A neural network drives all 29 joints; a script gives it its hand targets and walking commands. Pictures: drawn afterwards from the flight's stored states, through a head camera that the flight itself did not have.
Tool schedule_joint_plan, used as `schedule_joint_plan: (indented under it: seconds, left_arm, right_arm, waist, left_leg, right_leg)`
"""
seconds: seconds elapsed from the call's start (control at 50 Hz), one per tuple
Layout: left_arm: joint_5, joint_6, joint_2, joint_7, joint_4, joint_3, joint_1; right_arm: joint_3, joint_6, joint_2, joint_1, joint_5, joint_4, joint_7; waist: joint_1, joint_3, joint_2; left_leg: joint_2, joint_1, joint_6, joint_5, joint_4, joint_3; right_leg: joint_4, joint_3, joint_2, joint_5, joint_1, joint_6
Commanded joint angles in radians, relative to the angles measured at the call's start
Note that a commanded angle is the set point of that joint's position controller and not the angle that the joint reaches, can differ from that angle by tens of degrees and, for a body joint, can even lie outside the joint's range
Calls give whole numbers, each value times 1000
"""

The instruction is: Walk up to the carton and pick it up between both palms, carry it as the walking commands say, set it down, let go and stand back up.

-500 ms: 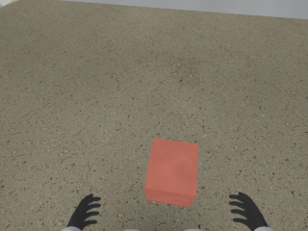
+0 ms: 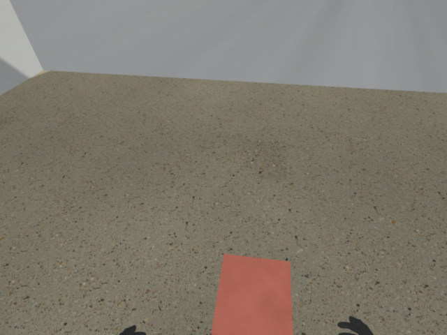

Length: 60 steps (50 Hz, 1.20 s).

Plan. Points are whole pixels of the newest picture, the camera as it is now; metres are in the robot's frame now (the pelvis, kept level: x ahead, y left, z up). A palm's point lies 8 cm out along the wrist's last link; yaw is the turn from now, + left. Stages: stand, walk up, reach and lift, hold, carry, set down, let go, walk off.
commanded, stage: stand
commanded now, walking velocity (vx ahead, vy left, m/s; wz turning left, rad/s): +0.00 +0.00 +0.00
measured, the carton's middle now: (252, 310) +0.41 -0.06 -0.62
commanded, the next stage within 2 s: none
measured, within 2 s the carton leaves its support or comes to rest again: neither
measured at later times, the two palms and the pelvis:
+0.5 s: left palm out of the picture -0.02 +0.22 -0.15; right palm out of the picture -0.04 -0.22 -0.15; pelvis +0.01 +0.00 +0.00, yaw -3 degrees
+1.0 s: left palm out of the picture -0.06 +0.20 -0.15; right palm out of the picture -0.09 -0.19 -0.16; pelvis -0.03 +0.00 +0.00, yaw -4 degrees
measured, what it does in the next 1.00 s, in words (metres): stands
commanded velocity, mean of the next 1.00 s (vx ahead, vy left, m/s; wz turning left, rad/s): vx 0.00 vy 0.00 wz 0.00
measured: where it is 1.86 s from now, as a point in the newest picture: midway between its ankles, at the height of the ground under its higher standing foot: outside the picture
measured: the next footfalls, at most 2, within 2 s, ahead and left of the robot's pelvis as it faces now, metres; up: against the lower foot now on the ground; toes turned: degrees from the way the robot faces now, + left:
none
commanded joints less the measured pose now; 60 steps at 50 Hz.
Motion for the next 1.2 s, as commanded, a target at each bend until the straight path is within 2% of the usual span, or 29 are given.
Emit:
schedule_joint_plan:
  seconds: [0.0, 0.04, 0.08, 0.16, 0.22, 0.36, 0.42, 0.46, 0.54, 0.66, 0.76, 0.86, 0.96, 1.18]
  left_arm:
    - [-3, -75, 144, 9, -29, 50, 3]
    - [-5, -78, 128, 6, 11, 46, 33]
    - [-6, -79, 131, 8, 40, 46, 48]
    - [-8, -70, 128, 11, 103, 44, 114]
    - [-10, -67, 121, 16, 136, 40, 144]
    - [-10, -59, 93, 29, 211, 26, 213]
    - [-11, -50, 81, 33, 238, 20, 227]
    - [-9, -45, 73, 34, 257, 20, 235]
    - [-9, -34, 45, 38, 296, 13, 262]
    - [-10, -20, 27, 41, 340, 9, 265]
    - [-13, -9, 10, 43, 369, 4, 260]
    - [-14, -3, -2, 43, 390, 5, 244]
    - [-16, 1, -9, 40, 408, 7, 228]
    - [-18, 11, -28, 40, 442, 6, 194]
  right_arm:
    - [-44, -98, -121, 20, 19, -30, -15]
    - [-42, -101, -126, 38, 19, 4, -18]
    - [-38, -104, -119, 61, 19, 38, -22]
    - [-37, -105, -130, 114, 19, 106, -31]
    - [-31, -101, -129, 144, 20, 144, -37]
    - [-15, -91, -101, 231, 29, 237, -44]
    - [-7, -83, -85, 254, 31, 264, -47]
    - [-7, -80, -87, 262, 33, 279, -49]
    - [3, -71, -62, 287, 30, 311, -55]
    - [11, -59, -40, 322, 27, 351, -61]
    - [17, -49, -17, 334, 26, 371, -63]
    - [22, -48, -4, 335, 25, 393, -66]
    - [20, -49, -5, 328, 27, 401, -65]
    - [22, -47, 18, 317, 27, 425, -67]
  waist:
    - [-5, -60, -6]
    - [1, 13, -1]
    - [1, 84, -13]
    - [7, 172, -12]
    - [6, 167, -2]
    - [4, 113, -21]
    - [0, 112, -16]
    - [3, 107, -31]
    - [9, 124, -23]
    - [6, 180, -23]
    - [5, 225, -44]
    - [9, 238, -31]
    - [11, 235, -46]
    - [14, 229, -25]
  left_leg:
    - [167, -1, -1, 591, -21, -102]
    - [172, -43, 8, 567, -35, -112]
    - [164, -105, 14, 493, -56, -119]
    - [152, -160, 22, 362, -95, -111]
    - [144, -161, 26, 349, -100, -96]
    - [137, -131, 35, 350, -85, -73]
    - [133, -135, 36, 312, -84, -62]
    - [127, -148, 36, 263, -87, -57]
    - [125, -152, 37, 238, -84, -51]
    - [121, -177, 37, 158, -95, -47]
    - [118, -193, 36, 93, -104, -41]
    - [119, -194, 35, 80, -119, -44]
    - [117, -191, 36, 62, -131, -42]
    - [122, -185, 37, 7, -181, -54]
  right_leg:
    - [-29, 82, -129, 406, -136, 9]
    - [-43, 91, -123, 302, -195, 5]
    - [-54, 111, -124, 262, -224, -6]
    - [-80, 137, -125, 249, -251, -26]
    - [-75, 140, -118, 253, -245, -37]
    - [-42, 138, -106, 281, -237, -50]
    - [-34, 145, -102, 277, -241, -53]
    - [-36, 145, -100, 256, -231, -52]
    - [-32, 152, -97, 257, -242, -54]
    - [-46, 168, -99, 217, -266, -56]
    - [-64, 179, -99, 186, -283, -51]
    - [-73, 185, -94, 164, -275, -48]
    - [-82, 182, -90, 144, -266, -43]
    - [-90, 165, -78, 134, -236, -30]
